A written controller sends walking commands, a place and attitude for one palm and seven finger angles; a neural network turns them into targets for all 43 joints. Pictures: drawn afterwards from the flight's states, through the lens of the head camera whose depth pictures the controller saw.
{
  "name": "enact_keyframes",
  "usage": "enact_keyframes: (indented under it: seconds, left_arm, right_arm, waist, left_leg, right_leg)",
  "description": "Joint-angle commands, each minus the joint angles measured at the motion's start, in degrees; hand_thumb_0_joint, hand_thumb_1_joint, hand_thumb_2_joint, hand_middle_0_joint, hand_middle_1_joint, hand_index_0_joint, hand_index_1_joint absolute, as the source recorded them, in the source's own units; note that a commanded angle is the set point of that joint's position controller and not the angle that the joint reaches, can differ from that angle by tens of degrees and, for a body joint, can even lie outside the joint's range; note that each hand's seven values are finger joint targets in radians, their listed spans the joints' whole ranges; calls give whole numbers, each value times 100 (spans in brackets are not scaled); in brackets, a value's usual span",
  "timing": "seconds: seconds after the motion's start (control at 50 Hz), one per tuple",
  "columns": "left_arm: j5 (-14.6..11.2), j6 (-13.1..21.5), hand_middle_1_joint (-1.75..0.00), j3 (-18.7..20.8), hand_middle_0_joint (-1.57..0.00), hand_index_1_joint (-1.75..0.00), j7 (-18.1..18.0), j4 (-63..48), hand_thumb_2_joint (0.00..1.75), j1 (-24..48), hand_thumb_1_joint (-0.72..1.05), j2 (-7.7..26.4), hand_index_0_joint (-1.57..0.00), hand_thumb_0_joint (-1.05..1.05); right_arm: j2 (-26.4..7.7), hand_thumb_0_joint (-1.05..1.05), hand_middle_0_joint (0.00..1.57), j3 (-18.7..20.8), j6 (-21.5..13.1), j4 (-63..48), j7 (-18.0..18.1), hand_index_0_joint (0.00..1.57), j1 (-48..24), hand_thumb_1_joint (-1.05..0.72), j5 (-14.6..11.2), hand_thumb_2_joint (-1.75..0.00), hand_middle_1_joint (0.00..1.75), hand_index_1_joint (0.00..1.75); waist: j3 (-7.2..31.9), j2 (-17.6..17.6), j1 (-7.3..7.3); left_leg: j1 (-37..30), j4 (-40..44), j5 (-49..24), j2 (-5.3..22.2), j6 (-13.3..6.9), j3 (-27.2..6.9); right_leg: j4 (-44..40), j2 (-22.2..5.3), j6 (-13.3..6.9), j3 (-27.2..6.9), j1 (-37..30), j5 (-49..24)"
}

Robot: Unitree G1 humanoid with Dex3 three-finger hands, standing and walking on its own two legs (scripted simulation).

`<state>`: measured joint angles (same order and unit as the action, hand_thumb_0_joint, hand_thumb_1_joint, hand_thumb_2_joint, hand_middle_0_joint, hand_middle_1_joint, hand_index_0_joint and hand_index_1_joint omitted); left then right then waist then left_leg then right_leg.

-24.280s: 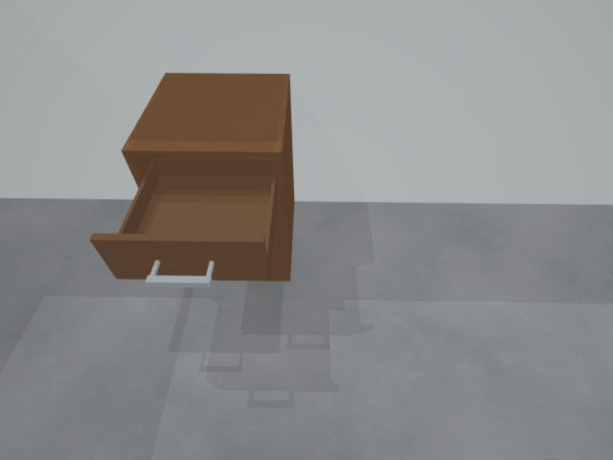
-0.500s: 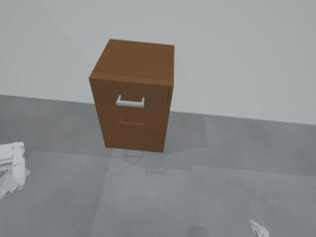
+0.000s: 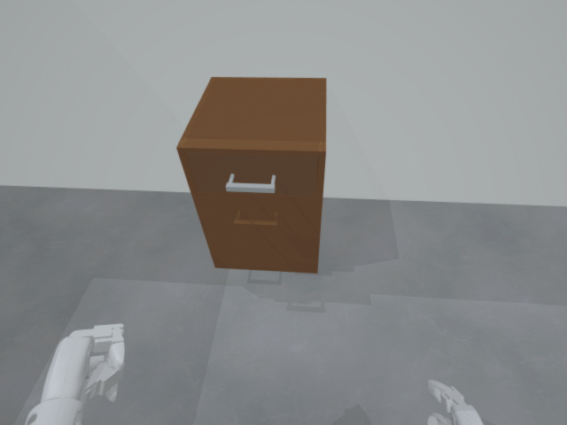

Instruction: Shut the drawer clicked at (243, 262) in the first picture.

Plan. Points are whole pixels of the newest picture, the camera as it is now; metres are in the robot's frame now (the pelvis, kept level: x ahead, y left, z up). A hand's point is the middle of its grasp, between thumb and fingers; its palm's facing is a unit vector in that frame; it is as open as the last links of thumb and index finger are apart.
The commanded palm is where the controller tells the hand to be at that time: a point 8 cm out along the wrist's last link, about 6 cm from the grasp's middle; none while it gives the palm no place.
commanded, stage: let the arm hang, fingers relaxed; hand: left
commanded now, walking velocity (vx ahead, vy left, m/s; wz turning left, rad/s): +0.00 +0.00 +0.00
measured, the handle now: (251, 183) +0.81 +0.16 -0.22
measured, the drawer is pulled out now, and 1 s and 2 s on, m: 0.00 0.00 0.00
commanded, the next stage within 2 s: look to check the result in 0.98 s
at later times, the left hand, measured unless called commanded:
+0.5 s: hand out of the picture -0.03 +0.20 -0.15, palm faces +0.01 -0.97 -0.24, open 5.8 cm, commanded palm none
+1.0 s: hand out of the picture -0.04 +0.15 -0.16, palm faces +0.03 -0.99 -0.15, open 7.4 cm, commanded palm none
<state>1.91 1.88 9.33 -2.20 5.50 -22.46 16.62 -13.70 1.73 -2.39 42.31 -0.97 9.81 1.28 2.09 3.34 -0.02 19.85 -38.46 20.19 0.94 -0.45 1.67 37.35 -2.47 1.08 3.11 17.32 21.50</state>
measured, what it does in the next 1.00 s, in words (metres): stands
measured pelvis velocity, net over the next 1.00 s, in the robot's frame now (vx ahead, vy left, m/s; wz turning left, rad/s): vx -0.03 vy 0.00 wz -0.02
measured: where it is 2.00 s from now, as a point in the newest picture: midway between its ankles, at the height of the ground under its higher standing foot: outside the picture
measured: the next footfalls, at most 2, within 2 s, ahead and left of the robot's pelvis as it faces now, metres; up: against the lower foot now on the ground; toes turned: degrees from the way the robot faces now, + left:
none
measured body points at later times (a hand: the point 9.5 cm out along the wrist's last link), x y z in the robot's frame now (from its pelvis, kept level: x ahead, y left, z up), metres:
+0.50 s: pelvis -0.02 +0.01 +0.02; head +0.00 +0.01 +0.47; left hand -0.03 +0.26 -0.13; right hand -0.02 -0.21 -0.14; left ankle +0.00 +0.11 -0.72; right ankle -0.02 -0.13 -0.72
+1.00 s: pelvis -0.03 +0.00 +0.02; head -0.02 -0.01 +0.47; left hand -0.04 +0.20 -0.15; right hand -0.07 -0.20 -0.15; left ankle +0.00 +0.11 -0.72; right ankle -0.02 -0.13 -0.72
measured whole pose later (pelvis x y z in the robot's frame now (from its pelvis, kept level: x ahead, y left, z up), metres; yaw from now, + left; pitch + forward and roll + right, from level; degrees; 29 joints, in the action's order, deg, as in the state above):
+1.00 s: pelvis -0.03 +0.00 +0.02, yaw -1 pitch -2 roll +0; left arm 0.6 -0.1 0.6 -2.0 64.8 -17.4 5.8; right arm -5.3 1.1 0.2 64.2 1.9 20.1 1.1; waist -3.1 0.3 0.7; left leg 12.3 -25.9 11.9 1.2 -0.2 2.5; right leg 26.0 -1.7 0.4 2.6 10.7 13.5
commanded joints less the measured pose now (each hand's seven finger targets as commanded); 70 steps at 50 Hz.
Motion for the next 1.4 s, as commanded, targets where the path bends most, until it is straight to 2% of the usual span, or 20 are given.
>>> enact_keyframes:
  seconds: [0.0,0.04,0.06,0.08,0.1,0.16,0.18,0.2,0.26,0.3,0.36,0.46,0.58,0.62,0.76,0.84,1.0,1.12,1.18,1.38]
  left_arm:
    - [62,-152,-130,-390,-112,-130,176,1458,90,185,90,319,-112,0]
    - [10,-184,-121,-439,-104,-121,141,2115,90,279,90,346,-104,0]
    - [-18,-198,-117,-490,-100,-117,117,2437,90,327,90,316,-100,0]
    - [-42,-207,-112,-526,-96,-112,101,2747,90,397,90,299,-96,0]
    - [-67,-231,-108,-556,-92,-108,96,3021,90,456,90,333,-92,0]
    - [-103,-218,-95,-562,-80,-95,74,3762,90,261,90,68,-80,0]
    - [-107,-213,-91,-590,-76,-91,83,3953,90,293,90,110,-76,0]
    - [-102,-205,-86,-612,-72,-86,87,4096,90,361,90,143,-72,0]
    - [-114,-183,-73,-672,-60,-73,109,4547,90,429,90,98,-60,0]
    - [-112,-175,-65,-704,-52,-65,100,4756,90,472,90,64,-52,0]
    - [-116,-192,-52,-751,-40,-52,89,5060,90,425,90,-12,-40,0]
    - [-115,-180,-30,-784,-20,-30,60,5409,90,281,90,-111,-20,0]
    - [-112,-166,-30,-806,-20,-30,23,5655,90,178,90,-264,-20,0]
    - [-111,-159,-30,-799,-20,-30,15,5697,90,141,90,-279,-20,0]
    - [-110,-143,-30,-783,-20,-30,2,5801,90,82,90,-408,-20,0]
    - [-112,-139,-30,-775,-20,-30,-2,5821,90,56,90,-480,-20,0]
    - [-117,-116,-30,-756,-20,-30,-13,5857,90,7,90,-564,-20,0]
    - [-126,-111,-30,-758,-20,-30,-23,5870,90,4,90,-587,-20,0]
    - [-131,-109,-30,-757,-20,-30,-21,5881,90,-27,90,-601,-20,0]
    - [-134,-84,-30,-763,-20,-30,-32,5899,90,-56,90,-599,-20,0]
  right_arm:
    - [-406,0,20,154,72,-426,51,20,156,-90,56,-90,30,30]
    - [-412,0,20,135,109,-218,91,20,152,-90,60,-90,30,30]
    - [-438,0,20,112,113,-61,111,20,168,-90,56,-90,30,30]
    - [-451,0,20,87,113,99,126,20,195,-90,49,-90,30,30]
    - [-515,0,20,56,128,212,139,20,224,-90,41,-90,30,30]
    - [-344,0,20,46,157,527,204,20,291,-90,40,-90,30,30]
    - [-323,0,20,29,165,619,215,20,357,-90,25,-90,30,30]
    - [-329,0,20,28,178,686,227,20,474,-90,0,-90,30,30]
    - [-304,0,20,38,188,951,245,20,706,-90,-35,-90,30,30]
    - [-311,0,20,55,197,1082,251,20,810,-90,-48,-90,30,30]
    - [-244,0,20,35,219,1312,257,20,919,-90,-48,-90,30,30]
    - [-120,0,20,17,207,1600,267,20,1079,-90,-51,-90,30,30]
    - [67,0,20,10,218,1862,279,20,1217,-90,-48,-90,30,30]
    - [117,0,20,15,212,1924,276,20,1258,-90,-47,-90,30,30]
    - [308,0,20,6,211,2057,299,20,1370,-90,-44,-90,30,30]
    - [357,0,20,22,216,2078,311,20,1434,-90,-37,-90,30,30]
    - [412,0,20,23,181,2127,344,20,1565,-90,-51,-90,30,30]
    - [488,0,20,23,214,2176,340,20,1597,-90,-45,-90,30,30]
    - [506,0,20,19,216,2192,343,20,1581,-90,-40,-90,30,30]
    - [519,0,20,11,205,2221,350,20,1548,-90,-49,-90,30,30]
  waist:
    - [91,-2030,81]
    - [66,-1407,26]
    - [61,-883,12]
    - [-25,-153,-2]
    - [-127,437,-42]
    - [-125,1272,-114]
    - [-66,1341,-102]
    - [-20,966,-85]
    - [5,292,-40]
    - [-160,-93,-12]
    - [-525,-241,5]
    - [-617,-323,4]
    - [-841,-428,31]
    - [-842,-279,16]
    - [-987,-256,16]
    - [-944,-175,26]
    - [-794,-205,12]
    - [-895,-363,36]
    - [-896,-254,36]
    - [-860,-313,33]
  left_leg:
    - [-37,201,-1494,100,-159,-259]
    - [-339,486,-2209,147,-167,-305]
    - [-527,682,-2502,237,-196,-407]
    - [-577,874,-2699,311,-223,-498]
    - [-486,1145,-2699,441,-300,-678]
    - [-533,1423,-2238,475,-318,-641]
    - [-577,1448,-2095,454,-302,-605]
    - [-639,1427,-2082,484,-296,-639]
    - [-778,1546,-1629,509,-287,-635]
    - [-808,1583,-1562,513,-281,-646]
    - [-745,1794,-1079,502,-275,-631]
    - [-784,1945,-807,487,-269,-596]
    - [-794,1985,-617,429,-236,-510]
    - [-747,1983,-585,411,-228,-479]
    - [-660,1944,-576,367,-190,-417]
    - [-667,1950,-471,372,-186,-418]
    - [-716,1840,-875,399,-177,-408]
    - [-744,1758,-845,367,-145,-351]
    - [-789,1761,-848,365,-138,-329]
    - [-861,1689,-1183,389,-115,-295]
  right_leg:
    - [-615,-717,-432,-562,-469,-3246]
    - [-555,-607,-337,-490,-629,-3529]
    - [-572,-510,-288,-463,-586,-3151]
    - [-597,-389,-231,-421,-565,-2586]
    - [-617,-236,-193,-262,-583,-1786]
    - [-989,-138,-238,-244,-781,-1203]
    - [-1058,-142,-262,-240,-846,-1231]
    - [-1138,-141,-263,-233,-920,-1316]
    - [-1384,-208,-278,-259,-915,-1285]
    - [-1468,-221,-285,-285,-811,-1300]
    - [-1627,-247,-288,-317,-582,-990]
    - [-1692,-256,-279,-340,-499,-841]
    - [-1769,-254,-291,-403,-295,-659]
    - [-1767,-262,-292,-392,-309,-621]
    - [-1812,-254,-315,-411,-223,-557]
    - [-1806,-230,-334,-428,-185,-507]
    - [-1753,-219,-348,-398,-340,-761]
    - [-1869,-245,-370,-449,-203,-534]
    - [-1890,-253,-382,-480,-147,-524]
    - [-1889,-257,-377,-473,-242,-792]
